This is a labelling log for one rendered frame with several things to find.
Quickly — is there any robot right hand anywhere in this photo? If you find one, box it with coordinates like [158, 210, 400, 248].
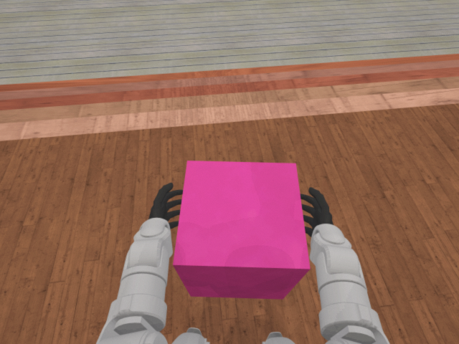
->
[300, 187, 333, 237]

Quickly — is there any robot left hand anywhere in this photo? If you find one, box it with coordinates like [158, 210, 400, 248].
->
[148, 183, 183, 229]

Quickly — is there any robot shin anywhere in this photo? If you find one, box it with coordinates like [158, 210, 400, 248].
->
[267, 332, 282, 339]
[187, 328, 202, 335]

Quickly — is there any left robot forearm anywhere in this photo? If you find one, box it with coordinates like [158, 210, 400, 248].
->
[96, 218, 173, 344]

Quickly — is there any right robot forearm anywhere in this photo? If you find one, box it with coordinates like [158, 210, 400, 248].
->
[310, 224, 390, 344]

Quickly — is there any robot right shin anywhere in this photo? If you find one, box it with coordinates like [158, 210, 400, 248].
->
[267, 332, 282, 339]

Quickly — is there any carton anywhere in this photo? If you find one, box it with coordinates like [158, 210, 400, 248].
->
[173, 161, 311, 300]

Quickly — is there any left robot upper arm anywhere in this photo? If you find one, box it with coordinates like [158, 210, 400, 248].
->
[98, 329, 168, 344]

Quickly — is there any robot left shin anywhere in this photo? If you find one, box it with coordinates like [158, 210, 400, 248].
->
[187, 328, 202, 335]

